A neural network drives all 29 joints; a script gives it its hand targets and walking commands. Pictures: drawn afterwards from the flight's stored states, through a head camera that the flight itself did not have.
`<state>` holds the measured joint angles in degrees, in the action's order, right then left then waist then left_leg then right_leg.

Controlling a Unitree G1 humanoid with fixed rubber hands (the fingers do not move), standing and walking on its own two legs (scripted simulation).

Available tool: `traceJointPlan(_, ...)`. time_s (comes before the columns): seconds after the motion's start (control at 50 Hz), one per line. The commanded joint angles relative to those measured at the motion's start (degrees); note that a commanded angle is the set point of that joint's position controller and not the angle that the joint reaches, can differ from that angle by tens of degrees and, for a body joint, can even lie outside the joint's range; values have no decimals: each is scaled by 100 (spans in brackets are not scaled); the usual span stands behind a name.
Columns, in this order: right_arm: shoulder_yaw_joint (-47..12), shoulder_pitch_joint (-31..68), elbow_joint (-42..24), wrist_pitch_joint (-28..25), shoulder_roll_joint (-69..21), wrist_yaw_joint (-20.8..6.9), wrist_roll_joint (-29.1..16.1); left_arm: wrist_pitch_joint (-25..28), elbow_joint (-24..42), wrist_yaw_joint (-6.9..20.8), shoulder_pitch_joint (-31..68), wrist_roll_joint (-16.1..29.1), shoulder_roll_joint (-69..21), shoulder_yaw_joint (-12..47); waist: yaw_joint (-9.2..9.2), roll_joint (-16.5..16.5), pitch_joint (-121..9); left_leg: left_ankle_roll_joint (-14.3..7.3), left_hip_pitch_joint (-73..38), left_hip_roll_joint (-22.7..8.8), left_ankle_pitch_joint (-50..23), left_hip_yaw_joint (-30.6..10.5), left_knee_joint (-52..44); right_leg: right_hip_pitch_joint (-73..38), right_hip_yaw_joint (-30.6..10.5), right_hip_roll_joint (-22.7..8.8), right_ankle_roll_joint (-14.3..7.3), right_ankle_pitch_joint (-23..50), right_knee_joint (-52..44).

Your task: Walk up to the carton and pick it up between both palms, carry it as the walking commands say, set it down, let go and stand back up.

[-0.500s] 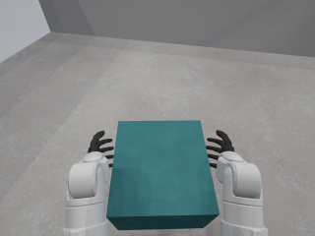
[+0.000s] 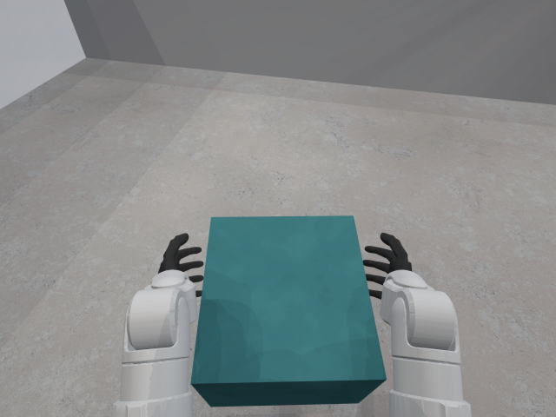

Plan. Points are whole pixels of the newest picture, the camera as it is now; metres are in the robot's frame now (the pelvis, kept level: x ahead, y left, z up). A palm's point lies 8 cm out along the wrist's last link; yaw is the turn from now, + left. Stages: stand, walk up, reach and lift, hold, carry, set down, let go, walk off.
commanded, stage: carry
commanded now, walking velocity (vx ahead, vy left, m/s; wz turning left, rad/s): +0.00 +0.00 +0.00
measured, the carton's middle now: (283, 309) +0.30 +0.00 -0.01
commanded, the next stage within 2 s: hold in 0.78 s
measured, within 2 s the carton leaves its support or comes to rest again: neither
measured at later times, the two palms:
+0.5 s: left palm (169, 300) +0.28 +0.15 +0.07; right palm (397, 294) +0.28 -0.16 +0.07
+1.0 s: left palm (166, 298) +0.29 +0.16 +0.06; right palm (390, 292) +0.29 -0.15 +0.06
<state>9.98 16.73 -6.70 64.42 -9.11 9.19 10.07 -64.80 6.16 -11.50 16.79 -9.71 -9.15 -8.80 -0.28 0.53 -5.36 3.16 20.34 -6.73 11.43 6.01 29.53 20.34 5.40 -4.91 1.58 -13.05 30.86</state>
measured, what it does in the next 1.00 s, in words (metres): stands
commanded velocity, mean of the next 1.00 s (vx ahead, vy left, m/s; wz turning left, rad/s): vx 0.00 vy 0.00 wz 0.00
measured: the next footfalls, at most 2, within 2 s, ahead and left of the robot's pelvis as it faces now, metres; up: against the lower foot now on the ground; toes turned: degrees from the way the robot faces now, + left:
none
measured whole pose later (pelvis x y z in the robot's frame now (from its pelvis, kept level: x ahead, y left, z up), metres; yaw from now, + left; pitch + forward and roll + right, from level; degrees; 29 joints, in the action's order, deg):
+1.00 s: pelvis +0.00 +0.01 +0.01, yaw -4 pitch -5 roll -1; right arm 13.6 16.5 13.7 40.2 -9.0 0.9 16.0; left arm -42.8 -9.6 -1.3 14.0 -15.0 -8.4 -13.3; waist 2.7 0.4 -0.1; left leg 2.7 9.1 -2.9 10.6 -2.1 24.2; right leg 8.9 0.0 -1.3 1.4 -8.9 22.3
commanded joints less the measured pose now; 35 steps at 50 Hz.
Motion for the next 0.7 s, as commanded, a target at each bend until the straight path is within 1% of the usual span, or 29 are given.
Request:
traceJointPlan(0.0,-3606,2680,16,-44,-5119,-2077,-2365,58,46,2238,2609,2366,-5376,3574,11,-84,-1391,-247,-685,-210,-540,-262,-329,-361,-317,-327,-209,520,-543)
traceJointPlan(0.12,-3502,2577,83,-209,-5028,-2060,-2268,220,0,2220,2513,2273,-5284,3497,19,-77,-1401,-250,-668,-214,-527,-266,-331,-349,-325,-319,-210,517,-532)
traceJointPlan(0.24,-3422,2255,41,-385,-4823,-2026,-2130,397,96,2180,2193,2131,-5081,3460,38,-75,-1369,-242,-669,-229,-522,-279,-375,-337,-314,-326,-190,496,-550)
traceJointPlan(0.36,-3367,1980,-7,-669,-4567,-1981,-1968,678,209,2134,1904,1958,-4803,3400,50,-51,-1330,-223,-668,-246,-503,-310,-420,-304,-311,-329,-138,460,-571)
traceJointPlan(0.5,-3323,1725,16,-984,-4341,-1913,-1802,972,210,2101,1705,1825,-4553,3341,54,-42,-1304,-202,-641,-253,-429,-326,-426,-277,-334,-327,-97,430,-606)
traceJointPlan(0.68,-3282,1547,65,-1229,-4131,-1854,-1689,1210,139,2064,1531,1700,-4336,3264,55,-66,-1224,-177,-576,-243,-322,-332,-439,-234,-341,-326,-65,319,-648)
